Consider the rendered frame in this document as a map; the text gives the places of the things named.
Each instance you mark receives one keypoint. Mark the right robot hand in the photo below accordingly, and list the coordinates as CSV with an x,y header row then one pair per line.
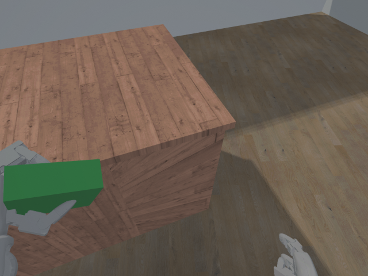
x,y
300,265

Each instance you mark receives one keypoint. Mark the left robot forearm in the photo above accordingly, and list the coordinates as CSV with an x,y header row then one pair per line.
x,y
8,262

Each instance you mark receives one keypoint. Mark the table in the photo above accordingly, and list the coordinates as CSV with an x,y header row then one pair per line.
x,y
134,100

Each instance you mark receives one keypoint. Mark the sponge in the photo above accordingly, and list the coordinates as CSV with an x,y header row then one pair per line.
x,y
44,186

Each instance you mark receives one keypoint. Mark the left robot hand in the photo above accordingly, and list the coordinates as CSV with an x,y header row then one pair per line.
x,y
33,222

